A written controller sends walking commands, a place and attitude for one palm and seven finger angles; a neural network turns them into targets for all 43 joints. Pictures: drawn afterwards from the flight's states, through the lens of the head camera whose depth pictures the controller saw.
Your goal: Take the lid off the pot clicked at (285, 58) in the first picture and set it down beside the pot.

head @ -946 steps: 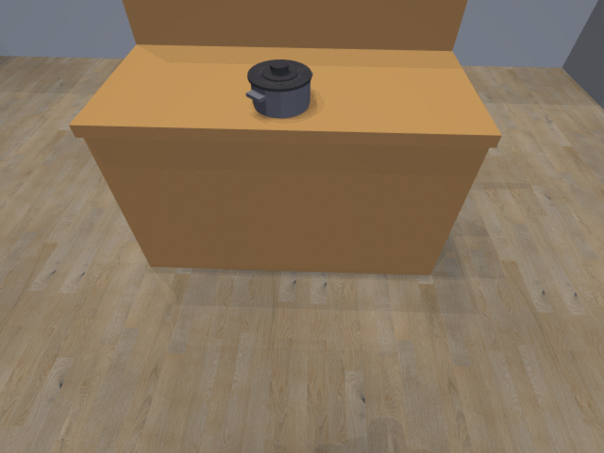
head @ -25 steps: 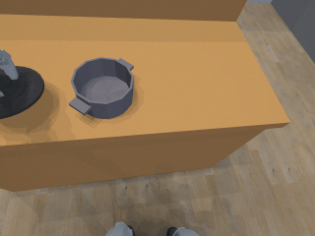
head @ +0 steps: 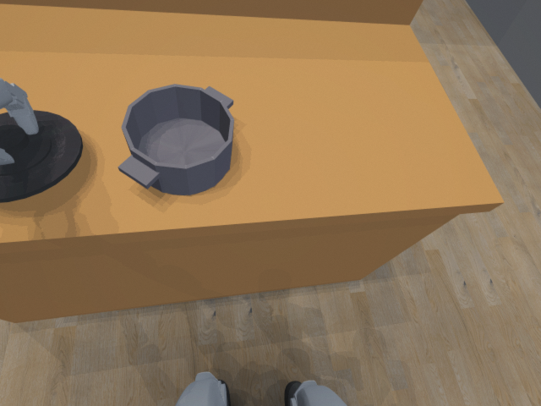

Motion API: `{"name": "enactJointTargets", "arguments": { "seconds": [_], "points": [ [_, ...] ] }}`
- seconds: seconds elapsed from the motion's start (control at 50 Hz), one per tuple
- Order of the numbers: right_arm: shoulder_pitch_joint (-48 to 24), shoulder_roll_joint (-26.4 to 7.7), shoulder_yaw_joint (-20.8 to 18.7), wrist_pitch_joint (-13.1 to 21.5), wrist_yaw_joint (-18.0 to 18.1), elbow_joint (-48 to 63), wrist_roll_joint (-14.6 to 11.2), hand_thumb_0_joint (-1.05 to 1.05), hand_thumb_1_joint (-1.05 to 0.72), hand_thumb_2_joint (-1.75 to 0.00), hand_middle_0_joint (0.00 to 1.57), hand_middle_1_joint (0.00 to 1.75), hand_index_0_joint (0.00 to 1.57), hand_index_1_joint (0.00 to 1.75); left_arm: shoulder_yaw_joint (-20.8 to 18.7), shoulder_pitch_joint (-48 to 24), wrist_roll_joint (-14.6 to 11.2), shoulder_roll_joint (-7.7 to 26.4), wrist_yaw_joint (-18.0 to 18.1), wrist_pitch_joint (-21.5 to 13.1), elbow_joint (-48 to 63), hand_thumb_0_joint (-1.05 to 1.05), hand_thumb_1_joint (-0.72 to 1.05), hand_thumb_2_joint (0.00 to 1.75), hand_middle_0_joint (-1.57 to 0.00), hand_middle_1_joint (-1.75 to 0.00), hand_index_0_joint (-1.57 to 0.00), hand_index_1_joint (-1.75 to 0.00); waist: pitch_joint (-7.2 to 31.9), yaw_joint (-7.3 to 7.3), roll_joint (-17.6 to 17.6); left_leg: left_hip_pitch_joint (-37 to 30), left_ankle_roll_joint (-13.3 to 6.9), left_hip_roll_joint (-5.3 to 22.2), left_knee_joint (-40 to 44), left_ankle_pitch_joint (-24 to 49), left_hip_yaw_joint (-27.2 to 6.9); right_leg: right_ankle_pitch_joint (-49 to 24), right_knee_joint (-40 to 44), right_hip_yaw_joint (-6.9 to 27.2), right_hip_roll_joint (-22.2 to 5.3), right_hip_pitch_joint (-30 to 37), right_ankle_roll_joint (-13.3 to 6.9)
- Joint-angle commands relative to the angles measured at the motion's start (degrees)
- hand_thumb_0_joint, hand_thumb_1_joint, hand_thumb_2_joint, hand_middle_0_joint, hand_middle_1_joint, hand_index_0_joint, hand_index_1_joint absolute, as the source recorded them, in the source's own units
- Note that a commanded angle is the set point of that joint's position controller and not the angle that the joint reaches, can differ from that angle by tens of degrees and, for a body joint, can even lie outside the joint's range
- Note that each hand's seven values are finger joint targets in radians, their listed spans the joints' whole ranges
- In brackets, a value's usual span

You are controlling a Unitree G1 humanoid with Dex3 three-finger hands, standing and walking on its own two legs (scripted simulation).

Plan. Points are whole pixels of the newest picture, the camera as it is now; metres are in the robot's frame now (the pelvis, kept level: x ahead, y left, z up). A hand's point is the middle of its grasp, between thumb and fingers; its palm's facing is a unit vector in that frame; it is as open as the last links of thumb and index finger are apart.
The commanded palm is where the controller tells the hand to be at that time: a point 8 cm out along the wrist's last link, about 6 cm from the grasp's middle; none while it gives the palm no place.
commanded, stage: lower the lid onto the table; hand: left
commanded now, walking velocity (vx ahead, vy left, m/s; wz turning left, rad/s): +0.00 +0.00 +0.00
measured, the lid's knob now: (6, 140) +0.49 +0.35 +0.03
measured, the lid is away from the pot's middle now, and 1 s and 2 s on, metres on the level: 0.24 0.24 0.24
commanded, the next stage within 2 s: open the fingers wide in 0.30 s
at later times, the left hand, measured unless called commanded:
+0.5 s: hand (8, 155) +0.47 +0.34 +0.03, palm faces -0.45 -0.15 -0.88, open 8.2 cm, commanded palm +0.50 +0.33 +0.09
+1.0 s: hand out of the picture +0.44 +0.34 +0.04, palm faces -0.45 -0.15 -0.88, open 8.4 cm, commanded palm +0.49 +0.34 +0.09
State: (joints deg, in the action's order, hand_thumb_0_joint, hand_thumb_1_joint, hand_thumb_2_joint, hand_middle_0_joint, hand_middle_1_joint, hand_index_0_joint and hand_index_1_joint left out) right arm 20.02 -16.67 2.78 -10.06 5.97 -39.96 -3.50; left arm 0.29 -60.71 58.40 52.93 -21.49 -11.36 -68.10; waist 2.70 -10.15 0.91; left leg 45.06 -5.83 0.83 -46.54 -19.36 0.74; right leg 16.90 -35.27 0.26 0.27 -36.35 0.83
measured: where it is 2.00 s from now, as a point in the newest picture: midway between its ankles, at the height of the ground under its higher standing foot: outside the picture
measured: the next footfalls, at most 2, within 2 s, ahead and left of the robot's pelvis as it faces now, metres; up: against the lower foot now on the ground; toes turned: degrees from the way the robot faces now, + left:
none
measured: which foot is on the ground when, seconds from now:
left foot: down 0.00-1.00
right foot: down 0.00-1.00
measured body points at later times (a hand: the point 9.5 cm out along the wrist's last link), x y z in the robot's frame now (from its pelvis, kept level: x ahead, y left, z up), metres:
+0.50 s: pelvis -0.01 +0.00 -0.01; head +0.12 +0.05 +0.42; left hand +0.49 +0.34 +0.08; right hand -0.03 -0.28 -0.11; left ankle +0.02 +0.05 -0.71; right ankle +0.00 -0.20 -0.70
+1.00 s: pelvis -0.01 -0.02 -0.01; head +0.10 +0.03 +0.42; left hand +0.46 +0.35 +0.09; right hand +0.00 -0.30 -0.11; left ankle +0.02 +0.05 -0.71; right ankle +0.00 -0.20 -0.71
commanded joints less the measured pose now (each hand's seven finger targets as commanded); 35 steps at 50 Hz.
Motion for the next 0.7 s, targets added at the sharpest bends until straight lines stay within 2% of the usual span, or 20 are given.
{"name": "enactJointTargets", "arguments": {
  "seconds": [0.0,0.06,0.08,0.1,0.16,0.22,0.26,0.32,0.36,0.38,0.4,0.46,0.48,0.5,0.54,0.56,0.58,0.64,0.66,0.68],
  "points": [
    [9.8,-13.1,-4.2,0.1,1.5,1.7,0.4,0.00,-0.90,-0.90,0.20,0.30,0.20,0.30,-5.0,-29.1,-0.6,19.8,4.2,0.0,12.6,0.00,0.63,0.96,-0.83,-1.10,-0.79,-1.06,29.1,-0.73,15.9,-38.5,3.3,1.3,4.0,29.0,-7.3,-6.0,1.6,-4.3,5.9,-9.0,-2.3],
    [9.2,-12.8,-4.0,0.4,1.4,1.9,0.2,0.00,-0.90,-0.90,0.20,0.30,0.20,0.30,-3.1,-29.7,-0.7,16.8,4.4,0.2,12.7,0.00,0.63,0.96,-0.83,-1.10,-0.79,-1.06,27.3,-0.73,16.9,-38.2,3.5,1.6,4.2,28.0,-7.6,-5.1,1.2,-4.5,5.9,-11.0,-2.6],
    [9.9,-13.3,-4.2,0.0,1.4,1.6,0.6,0.00,-0.90,-0.90,0.20,0.30,0.20,0.30,-5.2,-30.2,-0.3,20.0,4.9,0.3,13.3,0.00,0.63,0.96,-0.83,-1.10,-0.79,-1.06,28.8,-0.71,17.2,-38.9,3.7,1.8,4.0,27.4,-8.0,-4.8,0.9,-4.3,5.8,-10.7,-2.4],
    [10.0,-13.1,-4.1,0.0,1.4,1.9,0.5,0.00,-0.90,-0.90,0.20,0.30,0.20,0.30,-5.4,-30.3,0.0,20.4,5.1,0.6,12.9,0.00,0.63,0.96,-0.83,-1.10,-0.79,-1.06,29.8,-0.61,17.1,-38.6,3.7,1.6,3.5,28.6,-7.9,-5.4,0.6,-4.2,5.9,-10.2,-2.5],
    [10.1,-12.8,-4.3,0.0,1.2,2.0,0.8,0.00,-0.90,-0.90,0.20,0.30,0.20,0.30,-4.4,-31.5,-0.1,17.9,5.5,0.7,14.6,0.00,0.63,0.96,-0.83,-1.10,-0.79,-1.06,31.1,-0.77,18.3,-40.4,4.4,2.0,2.8,33.2,-8.4,-6.0,0.1,-4.5,6.0,-11.7,-2.5],
    [10.6,-13.2,-4.1,-0.4,1.0,2.1,0.8,0.00,-0.90,-0.90,0.20,0.30,0.20,0.30,-5.0,-29.2,0.3,19.3,6.1,1.6,10.2,0.00,0.63,0.96,-0.83,-1.10,-0.79,-1.06,29.1,-1.41,14.8,-36.4,3.8,1.5,2.2,28.2,-8.1,-5.0,-0.5,-4.4,6.1,-11.9,-2.2],
    [10.1,-12.8,-3.9,-0.2,0.8,2.1,0.6,0.00,-0.90,-0.90,0.20,0.30,0.20,0.30,-2.4,-31.4,0.3,15.7,5.9,1.8,11.9,0.00,0.63,0.96,-0.83,-1.10,-0.79,-1.06,28.4,-1.35,17.9,-37.5,4.3,1.8,2.5,28.9,-8.6,-4.3,-0.9,-4.5,6.1,-14.0,-2.6],
    [11.2,-13.0,-4.4,-0.6,0.8,1.9,1.3,0.00,-0.90,-0.90,0.20,0.30,0.20,0.30,-5.3,-31.7,1.2,19.5,6.5,2.0,13.0,0.00,0.63,0.96,-0.83,-1.10,-0.79,-1.06,32.1,-1.27,18.5,-38.9,4.6,1.8,1.2,31.2,-8.9,-5.0,-1.5,-4.2,6.2,-13.6,-2.4],
    [10.8,-12.6,-4.0,-0.5,0.8,2.1,0.9,0.00,-0.90,-0.90,0.20,0.30,0.20,0.30,-3.2,-31.1,0.8,16.5,6.2,2.0,11.5,0.00,0.63,0.96,-0.83,-1.10,-0.79,-1.06,30.3,-1.85,17.1,-37.6,4.7,1.9,1.0,31.1,-8.9,-4.7,-2.1,-4.6,6.4,-14.7,-2.4],
    [10.7,-11.8,-5.1,-1.0,-0.6,4.6,1.1,0.00,-0.90,-0.90,0.20,0.30,0.20,0.30,-10.2,-15.8,0.7,18.7,6.4,2.0,11.9,0.00,0.63,0.96,-0.83,-1.10,-0.79,-1.06,33.9,3.84,18.8,-40.7,5.8,0.8,1.2,36.9,-9.6,-4.9,-2.3,-5.3,6.3,-11.5,-3.1],
    [9.3,-12.1,-5.1,-1.6,-1.3,5.0,1.3,0.00,-0.90,-0.90,0.20,0.30,0.20,0.30,-8.8,-15.4,0.5,17.4,6.3,1.9,13.8,0.00,0.62,0.95,-0.82,-1.10,-0.77,-1.05,34.2,3.19,18.9,-41.3,6.8,1.1,0.8,39.2,-9.0,-6.0,-2.6,-5.4,6.5,-12.0,-3.3],
    [8.4,-12.1,-5.3,-2.8,-1.7,4.0,1.1,0.00,-0.90,-0.90,0.20,0.30,0.20,0.30,-6.7,-24.9,0.2,16.1,7.1,2.9,18.1,0.00,0.58,0.91,-0.78,-1.09,-0.73,-1.05,31.7,0.77,16.8,-39.0,5.3,1.1,1.0,35.4,-8.4,-6.0,-1.4,-4.5,6.5,-12.3,-2.6],
    [9.3,-12.6,-5.5,-3.0,-1.5,3.5,1.1,0.00,-0.90,-0.90,0.20,0.30,0.20,0.30,-9.1,-25.3,0.6,19.9,7.8,3.1,17.4,0.00,0.56,0.89,-0.76,-1.08,-0.72,-1.05,32.0,0.78,15.8,-38.9,5.2,1.2,1.6,32.2,-9.0,-4.8,-1.4,-4.4,6.4,-11.4,-2.4],
    [9.1,-12.4,-5.3,-2.7,-1.3,3.7,0.8,0.00,-0.90,-0.90,0.20,0.30,0.20,0.30,-9.2,-23.9,0.8,20.1,8.3,3.5,15.5,0.00,0.55,0.88,-0.75,-1.08,-0.71,-1.05,31.4,0.81,15.3,-37.7,4.7,0.8,1.8,29.9,-8.4,-4.6,-1.4,-4.3,6.4,-11.0,-2.5],
    [8.6,-12.4,-5.1,-2.4,-1.3,3.5,0.6,0.00,-0.90,-0.90,0.20,0.30,0.20,0.30,-7.4,-23.9,0.9,18.3,8.6,3.8,14.8,0.00,0.52,0.86,-0.72,-1.07,-0.69,-1.04,29.2,0.50,15.1,-36.1,4.6,0.7,2.8,25.1,-8.6,-3.0,-1.2,-4.4,6.2,-11.6,-2.7],
    [8.0,-12.0,-4.9,-2.0,-1.1,3.6,0.5,0.00,-0.90,-0.90,0.20,0.30,0.20,0.30,-5.3,-25.4,0.8,15.4,8.3,3.4,16.4,0.00,0.51,0.85,-0.71,-1.07,-0.67,-1.04,29.0,0.52,17.4,-37.6,4.8,0.8,2.9,26.5,-8.5,-3.0,-1.2,-4.4,6.1,-12.8,-2.8],
    [8.6,-12.3,-5.2,-2.0,-1.0,3.1,0.7,0.00,-0.90,-0.90,0.20,0.30,0.20,0.30,-5.6,-25.0,1.1,16.2,8.4,3.4,15.6,0.00,0.49,0.83,-0.69,-1.07,-0.66,-1.04,29.0,0.18,17.5,-38.3,4.9,1.0,2.9,25.2,-9.1,-2.3,-1.2,-4.3,6.1,-13.3,-2.7],
    [8.1,-12.3,-4.8,-1.3,-0.7,3.1,0.1,0.00,-0.90,-0.90,0.20,0.30,0.20,0.30,-3.4,-25.1,0.2,14.3,7.7,3.7,12.8,0.00,0.45,0.80,-0.66,-1.05,-0.63,-1.03,25.1,-0.65,14.1,-34.0,3.7,0.7,4.2,15.3,-8.7,-0.4,-0.8,-4.0,5.8,-12.9,-2.6],
    [7.7,-12.0,-4.6,-0.8,-0.4,3.2,0.0,0.00,-0.90,-0.90,0.20,0.30,0.20,0.30,-1.8,-26.2,-0.6,12.0,7.2,3.1,14.6,0.00,0.43,0.79,-0.64,-1.05,-0.61,-1.02,25.6,-0.79,15.2,-35.3,3.6,0.9,4.3,16.9,-8.9,-0.7,-0.9,-4.1,5.7,-13.4,-2.7],
    [8.3,-12.4,-5.0,-0.8,-0.1,2.8,0.2,0.00,-0.90,-0.90,0.20,0.30,0.20,0.30,-3.2,-26.7,-0.4,14.0,7.0,2.6,15.6,0.00,0.42,0.78,-0.63,-1.05,-0.60,-1.02,27.3,-0.72,15.3,-36.9,3.8,1.1,4.2,17.3,-9.4,-0.9,-0.9,-3.8,5.6,-13.5,-2.5]
  ]
}}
